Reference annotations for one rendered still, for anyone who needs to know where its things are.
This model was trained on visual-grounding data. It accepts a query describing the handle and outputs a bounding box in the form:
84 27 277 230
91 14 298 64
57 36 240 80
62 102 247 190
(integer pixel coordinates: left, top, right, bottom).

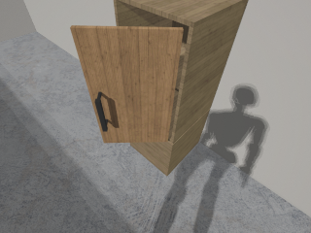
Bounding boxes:
94 91 108 132

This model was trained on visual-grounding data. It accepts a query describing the cupboard door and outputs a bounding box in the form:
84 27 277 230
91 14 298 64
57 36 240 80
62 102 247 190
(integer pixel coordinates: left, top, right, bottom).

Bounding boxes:
70 25 184 144

